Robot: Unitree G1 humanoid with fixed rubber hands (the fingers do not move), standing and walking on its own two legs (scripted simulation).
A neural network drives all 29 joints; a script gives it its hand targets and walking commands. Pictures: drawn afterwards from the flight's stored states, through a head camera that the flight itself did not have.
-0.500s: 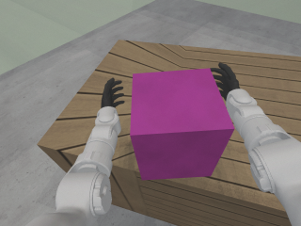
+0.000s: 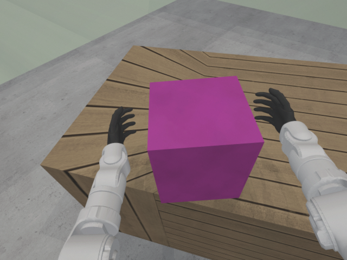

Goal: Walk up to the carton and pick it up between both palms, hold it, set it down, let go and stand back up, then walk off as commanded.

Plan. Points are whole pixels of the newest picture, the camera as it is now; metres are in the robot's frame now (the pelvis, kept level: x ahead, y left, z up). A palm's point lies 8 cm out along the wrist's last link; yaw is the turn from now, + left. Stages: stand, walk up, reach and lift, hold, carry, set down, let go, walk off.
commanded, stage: set down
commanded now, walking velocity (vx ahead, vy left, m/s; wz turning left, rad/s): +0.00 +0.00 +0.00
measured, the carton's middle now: (196, 143) +0.40 +0.05 +0.04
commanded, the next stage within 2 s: none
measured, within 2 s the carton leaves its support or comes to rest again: neither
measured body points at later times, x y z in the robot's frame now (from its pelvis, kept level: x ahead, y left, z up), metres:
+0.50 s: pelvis +0.00 +0.00 +0.01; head +0.00 +0.01 +0.46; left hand +0.31 +0.23 +0.06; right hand +0.39 -0.18 +0.08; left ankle +0.03 +0.15 -0.74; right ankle -0.01 -0.08 -0.74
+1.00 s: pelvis +0.01 +0.00 +0.01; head -0.01 +0.01 +0.46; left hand +0.26 +0.22 +0.06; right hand +0.32 -0.21 +0.06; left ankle +0.03 +0.15 -0.74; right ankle -0.01 -0.08 -0.74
